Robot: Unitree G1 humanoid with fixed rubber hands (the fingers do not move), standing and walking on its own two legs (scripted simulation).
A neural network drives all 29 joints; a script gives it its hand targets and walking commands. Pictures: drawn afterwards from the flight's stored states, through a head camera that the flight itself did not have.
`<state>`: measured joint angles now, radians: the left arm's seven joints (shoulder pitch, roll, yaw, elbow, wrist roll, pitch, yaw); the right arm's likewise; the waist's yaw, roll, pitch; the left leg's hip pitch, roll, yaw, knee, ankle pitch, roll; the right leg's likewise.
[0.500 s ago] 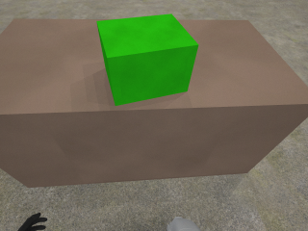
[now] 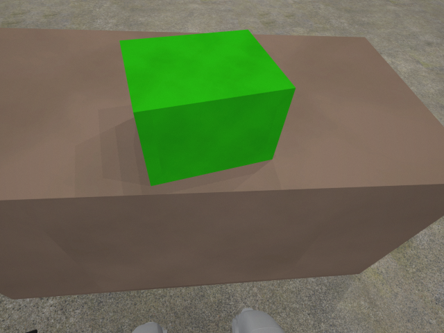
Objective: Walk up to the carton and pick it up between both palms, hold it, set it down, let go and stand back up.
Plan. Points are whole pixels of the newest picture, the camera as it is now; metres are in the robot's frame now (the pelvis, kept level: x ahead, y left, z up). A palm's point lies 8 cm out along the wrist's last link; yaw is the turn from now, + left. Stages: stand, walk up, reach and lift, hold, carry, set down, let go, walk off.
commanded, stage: walk up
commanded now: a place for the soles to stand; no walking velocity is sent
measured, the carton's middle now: (201, 104) +0.57 +0.02 +0.09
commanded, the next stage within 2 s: none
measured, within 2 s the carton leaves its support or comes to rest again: neither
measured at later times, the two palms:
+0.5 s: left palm out of the picture +0.13 +0.32 -0.10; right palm (368, 296) +0.19 -0.30 -0.08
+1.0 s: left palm out of the picture +0.09 +0.31 -0.07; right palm out of the picture +0.12 -0.31 -0.05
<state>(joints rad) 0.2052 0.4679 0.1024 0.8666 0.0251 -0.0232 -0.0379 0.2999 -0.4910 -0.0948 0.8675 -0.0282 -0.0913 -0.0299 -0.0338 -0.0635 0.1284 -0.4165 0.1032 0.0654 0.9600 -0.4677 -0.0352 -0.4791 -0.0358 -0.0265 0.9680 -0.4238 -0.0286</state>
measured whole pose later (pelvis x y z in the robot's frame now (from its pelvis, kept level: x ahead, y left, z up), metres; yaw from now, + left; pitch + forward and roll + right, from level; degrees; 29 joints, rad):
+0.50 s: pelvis +0.03 +0.00 +0.01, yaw +2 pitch -3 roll +1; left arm 0.08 0.40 0.03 0.94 0.01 -0.03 0.01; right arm 0.03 -0.40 -0.03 0.94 0.00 -0.07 -0.03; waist 0.02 -0.03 0.16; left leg -0.44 0.02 0.02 0.91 -0.42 -0.01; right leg -0.42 -0.05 -0.06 0.93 -0.47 0.00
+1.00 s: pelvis +0.03 +0.01 +0.05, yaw +3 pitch -3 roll +0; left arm 0.10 0.37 0.04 1.11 0.01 -0.02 -0.03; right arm 0.11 -0.38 -0.03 1.11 -0.01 -0.05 0.00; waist 0.00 -0.03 0.06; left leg -0.27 0.02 0.00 0.57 -0.24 -0.01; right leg -0.24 -0.03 -0.07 0.57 -0.27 -0.01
